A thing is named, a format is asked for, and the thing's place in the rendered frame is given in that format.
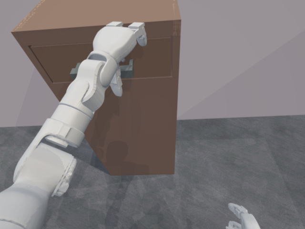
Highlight left robot forearm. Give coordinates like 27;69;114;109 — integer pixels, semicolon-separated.
13;50;118;182

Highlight drawer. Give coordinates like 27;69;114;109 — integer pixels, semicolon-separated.
31;36;171;82

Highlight handle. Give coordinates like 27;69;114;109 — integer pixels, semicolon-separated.
70;60;134;80

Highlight robot left upper arm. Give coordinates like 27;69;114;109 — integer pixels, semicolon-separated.
0;142;77;229

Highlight left robot hand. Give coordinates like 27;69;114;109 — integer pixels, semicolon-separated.
93;21;147;96

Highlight right robot hand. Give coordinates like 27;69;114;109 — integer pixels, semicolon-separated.
226;203;260;229

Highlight cabinet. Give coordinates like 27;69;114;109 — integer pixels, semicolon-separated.
11;0;181;176

